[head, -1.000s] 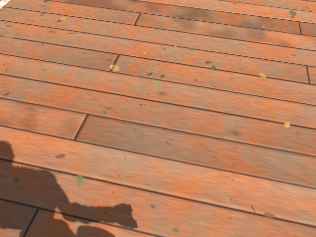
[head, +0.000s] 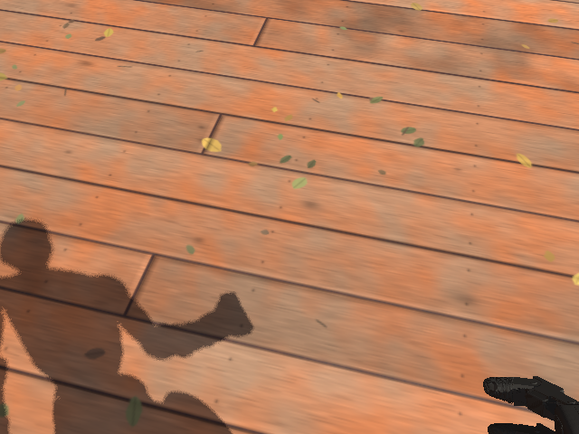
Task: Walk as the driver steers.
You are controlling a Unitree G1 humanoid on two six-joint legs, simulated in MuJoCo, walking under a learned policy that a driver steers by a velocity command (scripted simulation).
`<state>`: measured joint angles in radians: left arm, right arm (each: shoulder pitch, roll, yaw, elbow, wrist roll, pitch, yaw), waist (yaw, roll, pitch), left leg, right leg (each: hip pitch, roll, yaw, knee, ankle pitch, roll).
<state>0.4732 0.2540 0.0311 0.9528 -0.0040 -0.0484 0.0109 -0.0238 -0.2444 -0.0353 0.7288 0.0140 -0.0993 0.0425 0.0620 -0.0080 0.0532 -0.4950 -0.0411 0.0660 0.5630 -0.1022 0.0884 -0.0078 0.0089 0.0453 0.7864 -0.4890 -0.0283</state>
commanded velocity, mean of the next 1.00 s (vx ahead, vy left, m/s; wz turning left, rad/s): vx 0.41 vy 0.00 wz -0.37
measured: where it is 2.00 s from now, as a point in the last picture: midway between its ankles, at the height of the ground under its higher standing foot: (386, 326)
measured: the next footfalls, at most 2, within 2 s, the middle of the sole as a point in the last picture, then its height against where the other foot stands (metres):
right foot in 0.50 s outside the picture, level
left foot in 0.94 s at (351, 315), level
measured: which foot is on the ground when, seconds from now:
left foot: down 0.00-0.52, up 0.54-0.92, down 0.94-1.00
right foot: up 0.00-0.48, down 0.50-0.96, up 0.98-1.00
